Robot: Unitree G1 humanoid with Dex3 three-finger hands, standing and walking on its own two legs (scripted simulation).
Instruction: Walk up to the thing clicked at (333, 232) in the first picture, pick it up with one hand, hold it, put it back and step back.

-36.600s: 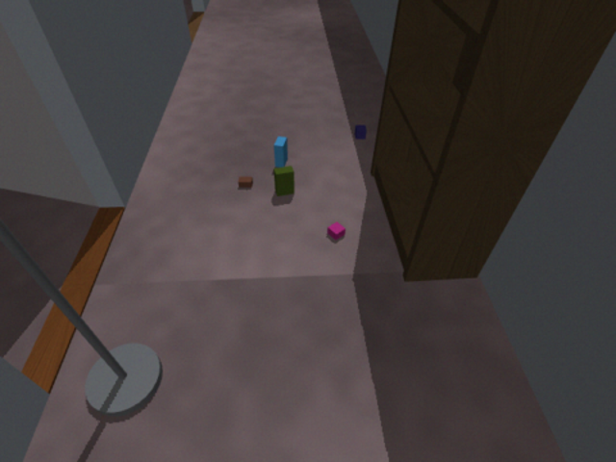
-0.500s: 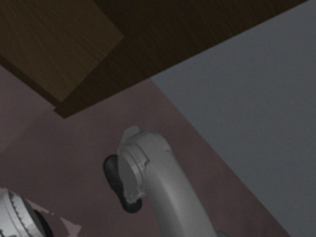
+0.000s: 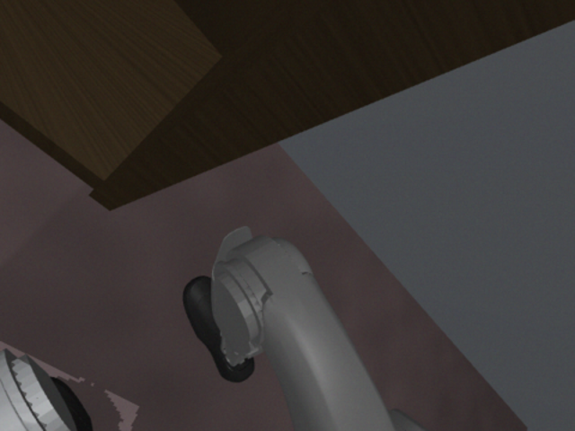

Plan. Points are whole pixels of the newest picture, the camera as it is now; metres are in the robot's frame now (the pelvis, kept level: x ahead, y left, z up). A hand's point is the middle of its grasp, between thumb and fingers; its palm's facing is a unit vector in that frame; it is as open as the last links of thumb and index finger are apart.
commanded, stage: rest palm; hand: left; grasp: from above
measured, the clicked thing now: out of the picture +0.45 +0.40 -0.31
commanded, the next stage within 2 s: close in 0.36 s
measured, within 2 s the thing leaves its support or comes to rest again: neither
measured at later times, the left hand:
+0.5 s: hand out of the picture +0.46 +0.39 -0.27, palm faces -0.22 -0.39 -0.89, open 11.2 cm
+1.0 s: hand out of the picture +0.45 +0.39 -0.27, palm faces -0.20 -0.40 -0.89, open 9.6 cm
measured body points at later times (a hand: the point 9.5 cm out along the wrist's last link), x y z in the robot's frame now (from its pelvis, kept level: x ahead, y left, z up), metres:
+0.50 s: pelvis +0.00 +0.00 +0.00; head +0.32 +0.14 +0.28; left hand +0.47 +0.40 -0.22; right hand +0.02 -0.24 -0.04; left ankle +0.06 +0.12 -0.30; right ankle +0.13 -0.13 -0.30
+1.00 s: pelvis +0.00 +0.00 +0.00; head +0.32 +0.14 +0.28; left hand +0.46 +0.40 -0.22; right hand +0.03 -0.24 -0.03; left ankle +0.06 +0.12 -0.30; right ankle +0.13 -0.13 -0.30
